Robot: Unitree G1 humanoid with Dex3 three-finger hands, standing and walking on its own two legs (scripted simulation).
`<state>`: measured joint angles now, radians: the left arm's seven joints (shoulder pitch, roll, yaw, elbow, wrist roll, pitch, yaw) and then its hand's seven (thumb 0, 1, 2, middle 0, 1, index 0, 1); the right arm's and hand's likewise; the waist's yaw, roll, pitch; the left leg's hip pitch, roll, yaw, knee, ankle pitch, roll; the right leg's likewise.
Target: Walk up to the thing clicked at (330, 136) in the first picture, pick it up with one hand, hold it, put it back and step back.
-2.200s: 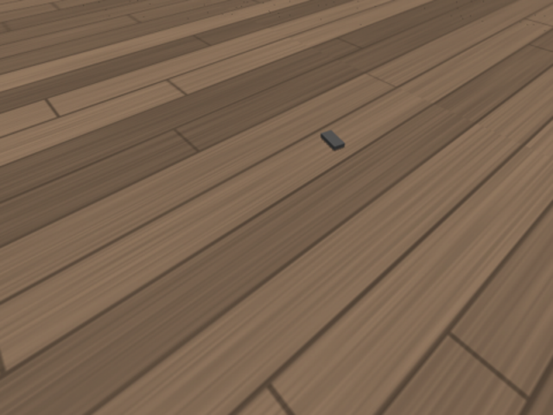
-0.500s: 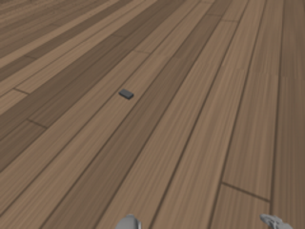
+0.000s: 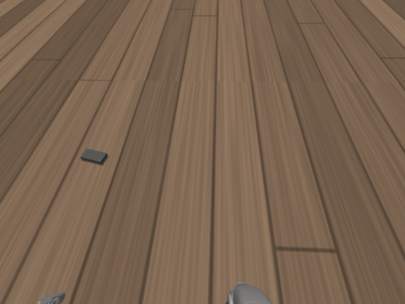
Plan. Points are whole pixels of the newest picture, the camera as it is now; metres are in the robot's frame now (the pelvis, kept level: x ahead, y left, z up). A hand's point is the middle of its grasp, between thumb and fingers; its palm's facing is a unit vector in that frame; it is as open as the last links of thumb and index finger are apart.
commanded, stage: walk up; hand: left
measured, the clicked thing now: (94, 156) +1.15 +0.60 -0.76
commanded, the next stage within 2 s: none
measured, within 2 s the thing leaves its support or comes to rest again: neither
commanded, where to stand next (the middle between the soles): +0.71 +0.49 m, yaw -24 degrees
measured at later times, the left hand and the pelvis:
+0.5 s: hand (2, 299) +0.23 +0.44 -0.14, palm faces -0.14 -0.83 -0.53, open 7.4 cm; pelvis +0.19 +0.13 -0.03, yaw -8 degrees
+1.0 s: hand (10, 192) +0.50 +0.50 -0.13, palm faces -0.21 -0.80 -0.57, open 7.4 cm; pelvis +0.34 +0.23 -0.03, yaw -15 degrees
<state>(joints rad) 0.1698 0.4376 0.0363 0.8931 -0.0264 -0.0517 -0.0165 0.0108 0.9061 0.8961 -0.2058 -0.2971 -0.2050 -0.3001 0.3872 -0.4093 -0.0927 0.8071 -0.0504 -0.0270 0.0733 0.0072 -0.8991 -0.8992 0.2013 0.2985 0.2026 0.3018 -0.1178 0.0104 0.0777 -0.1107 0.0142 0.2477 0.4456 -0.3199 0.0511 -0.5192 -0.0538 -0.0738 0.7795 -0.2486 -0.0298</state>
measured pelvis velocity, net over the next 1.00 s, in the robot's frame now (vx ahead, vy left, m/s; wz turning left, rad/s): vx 0.34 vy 0.23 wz -0.26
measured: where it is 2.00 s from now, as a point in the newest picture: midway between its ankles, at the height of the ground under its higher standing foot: (96, 233)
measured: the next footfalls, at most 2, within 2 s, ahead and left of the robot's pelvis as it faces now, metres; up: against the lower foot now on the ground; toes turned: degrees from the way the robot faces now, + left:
right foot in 0.10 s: +0.18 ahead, -0.08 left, +0.00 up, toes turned -8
left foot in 0.52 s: +0.35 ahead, +0.29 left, +0.00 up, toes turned -4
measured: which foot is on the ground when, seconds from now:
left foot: down 0.00-0.10, up 0.12-0.50, down 0.52-0.88, up 0.90-1.00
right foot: up 0.00-0.08, down 0.10-0.54, up 0.56-0.86, down 0.88-1.00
